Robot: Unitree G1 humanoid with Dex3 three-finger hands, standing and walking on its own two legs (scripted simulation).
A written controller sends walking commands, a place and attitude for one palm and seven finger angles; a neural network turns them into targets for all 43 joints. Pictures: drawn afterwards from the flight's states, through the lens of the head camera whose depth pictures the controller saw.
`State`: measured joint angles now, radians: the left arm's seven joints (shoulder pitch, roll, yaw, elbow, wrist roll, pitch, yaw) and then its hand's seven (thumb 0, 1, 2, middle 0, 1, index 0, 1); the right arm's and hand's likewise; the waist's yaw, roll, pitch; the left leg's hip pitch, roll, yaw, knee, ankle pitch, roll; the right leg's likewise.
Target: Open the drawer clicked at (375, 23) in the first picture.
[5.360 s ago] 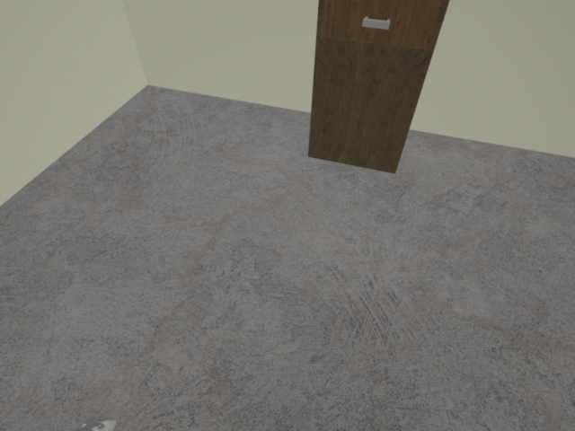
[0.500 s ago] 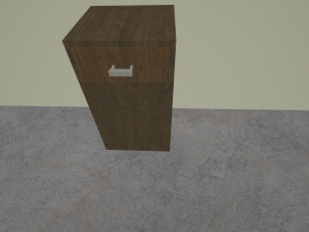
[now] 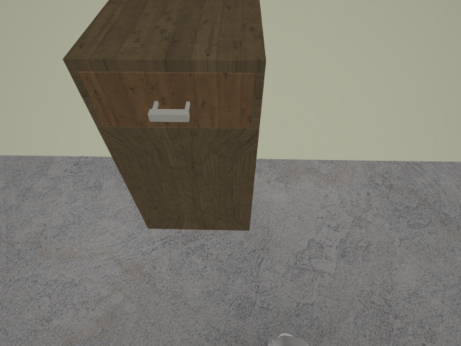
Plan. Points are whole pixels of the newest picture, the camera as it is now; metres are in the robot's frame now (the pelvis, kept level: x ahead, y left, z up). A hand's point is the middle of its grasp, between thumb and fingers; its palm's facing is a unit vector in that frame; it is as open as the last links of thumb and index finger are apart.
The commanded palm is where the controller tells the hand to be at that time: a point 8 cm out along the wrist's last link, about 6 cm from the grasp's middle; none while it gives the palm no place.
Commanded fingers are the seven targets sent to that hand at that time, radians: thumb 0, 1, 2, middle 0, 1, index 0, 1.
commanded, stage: take the last steps up to it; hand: left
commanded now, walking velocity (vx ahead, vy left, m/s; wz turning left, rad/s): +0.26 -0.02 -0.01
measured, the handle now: (170, 110) +0.68 +0.19 -0.01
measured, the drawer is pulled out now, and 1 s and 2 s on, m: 0.00 0.00 0.00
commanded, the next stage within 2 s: come to a stop and stand still in 0.28 s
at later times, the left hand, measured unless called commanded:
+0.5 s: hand out of the picture +0.14 +0.16 -0.19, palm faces +0.10 -0.98 -0.15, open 7.3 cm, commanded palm none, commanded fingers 0.00 0.90 0.90 -0.20 -0.30 -0.20 -0.30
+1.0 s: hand (177, 326) +0.18 +0.12 -0.14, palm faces +0.02 -0.96 -0.28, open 7.4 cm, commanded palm none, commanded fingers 0.00 0.90 0.90 -0.20 -0.30 -0.20 -0.30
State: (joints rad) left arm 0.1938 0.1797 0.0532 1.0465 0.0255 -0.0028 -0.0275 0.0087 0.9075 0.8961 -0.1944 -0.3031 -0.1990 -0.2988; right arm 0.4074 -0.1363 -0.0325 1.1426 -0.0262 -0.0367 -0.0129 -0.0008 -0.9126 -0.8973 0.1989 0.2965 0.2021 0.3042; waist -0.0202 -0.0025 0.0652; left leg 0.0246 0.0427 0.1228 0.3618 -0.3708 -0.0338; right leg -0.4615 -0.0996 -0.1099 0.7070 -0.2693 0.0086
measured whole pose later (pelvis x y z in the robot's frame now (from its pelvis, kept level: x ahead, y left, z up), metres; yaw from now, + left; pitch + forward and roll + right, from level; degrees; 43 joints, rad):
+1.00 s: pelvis +0.14 -0.07 +0.01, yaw -2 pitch -1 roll +3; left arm 0.27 0.15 0.02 1.01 0.03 0.02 0.02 0.00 0.91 0.90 -0.20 -0.30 -0.20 -0.30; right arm 0.22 -0.23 -0.07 1.05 -0.02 0.07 0.01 0.00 -0.91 -0.90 0.20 0.30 0.20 0.30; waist 0.02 0.04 0.00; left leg -0.41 0.03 0.02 0.84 -0.34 -0.02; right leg -0.23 -0.06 -0.04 0.53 -0.29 -0.03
